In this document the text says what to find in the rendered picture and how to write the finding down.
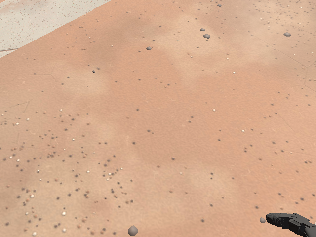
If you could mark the right robot hand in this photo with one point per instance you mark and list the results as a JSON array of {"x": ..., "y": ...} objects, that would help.
[{"x": 296, "y": 223}]

